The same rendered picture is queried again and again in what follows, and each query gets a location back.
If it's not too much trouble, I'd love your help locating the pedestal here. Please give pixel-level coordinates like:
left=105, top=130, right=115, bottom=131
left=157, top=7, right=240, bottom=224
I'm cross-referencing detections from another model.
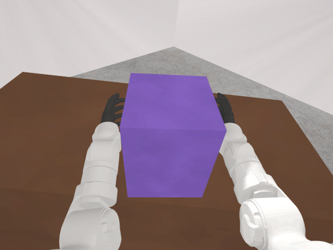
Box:
left=0, top=72, right=333, bottom=250

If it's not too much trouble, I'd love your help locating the robot right forearm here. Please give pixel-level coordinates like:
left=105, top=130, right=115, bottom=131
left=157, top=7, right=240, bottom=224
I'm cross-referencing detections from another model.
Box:
left=219, top=123, right=305, bottom=230

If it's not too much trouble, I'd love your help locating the robot left upper arm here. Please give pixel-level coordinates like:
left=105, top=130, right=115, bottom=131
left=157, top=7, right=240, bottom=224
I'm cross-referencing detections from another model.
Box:
left=51, top=207, right=121, bottom=250

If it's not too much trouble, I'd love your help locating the left robot hand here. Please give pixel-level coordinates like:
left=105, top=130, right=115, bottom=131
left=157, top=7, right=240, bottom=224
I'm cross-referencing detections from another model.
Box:
left=100, top=93, right=125, bottom=126

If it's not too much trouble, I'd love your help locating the carton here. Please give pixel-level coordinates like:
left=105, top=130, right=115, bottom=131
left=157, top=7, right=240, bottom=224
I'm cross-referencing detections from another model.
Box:
left=120, top=73, right=227, bottom=197

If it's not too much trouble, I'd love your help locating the robot left forearm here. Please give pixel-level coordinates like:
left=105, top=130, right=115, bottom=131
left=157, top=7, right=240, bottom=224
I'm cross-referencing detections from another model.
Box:
left=59, top=122, right=121, bottom=247

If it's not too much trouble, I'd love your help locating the robot right upper arm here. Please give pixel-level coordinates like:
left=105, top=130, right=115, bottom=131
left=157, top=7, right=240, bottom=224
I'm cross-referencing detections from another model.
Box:
left=239, top=197, right=333, bottom=250

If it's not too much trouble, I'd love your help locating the right robot hand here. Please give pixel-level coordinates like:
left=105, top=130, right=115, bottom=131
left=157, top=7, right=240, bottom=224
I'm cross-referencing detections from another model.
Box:
left=214, top=93, right=235, bottom=123

